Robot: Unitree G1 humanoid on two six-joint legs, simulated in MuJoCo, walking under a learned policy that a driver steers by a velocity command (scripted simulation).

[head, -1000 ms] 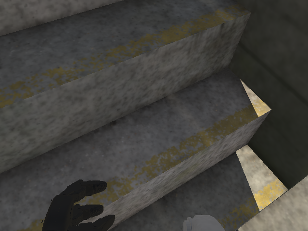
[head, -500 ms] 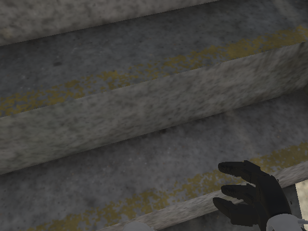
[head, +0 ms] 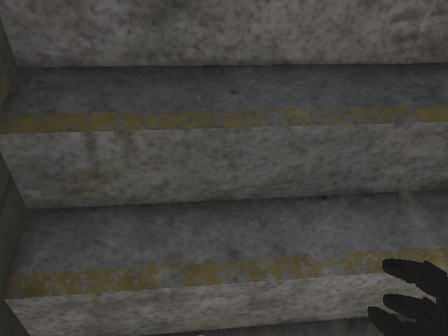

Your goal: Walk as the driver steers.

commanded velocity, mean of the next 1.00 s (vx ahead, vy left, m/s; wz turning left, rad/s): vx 0.00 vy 0.00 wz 0.21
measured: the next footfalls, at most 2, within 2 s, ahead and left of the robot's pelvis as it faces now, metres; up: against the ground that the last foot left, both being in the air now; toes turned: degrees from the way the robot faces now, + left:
right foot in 0.02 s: -0.08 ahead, -0.03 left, -0.23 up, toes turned +0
left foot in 0.34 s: -0.23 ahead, +0.25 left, -0.23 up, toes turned +9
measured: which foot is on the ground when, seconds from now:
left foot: up 0.00-0.32, down 0.34-1.00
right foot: up 0.00-0.00, down 0.02-0.34, up 0.36-0.92, down 0.94-1.00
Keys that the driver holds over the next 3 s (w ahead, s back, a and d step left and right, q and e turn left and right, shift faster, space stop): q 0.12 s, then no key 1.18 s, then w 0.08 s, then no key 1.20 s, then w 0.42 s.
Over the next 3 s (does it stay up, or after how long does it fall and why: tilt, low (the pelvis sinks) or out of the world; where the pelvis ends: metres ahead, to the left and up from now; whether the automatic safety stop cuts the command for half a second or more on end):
stays up -0.26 0.07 -0.06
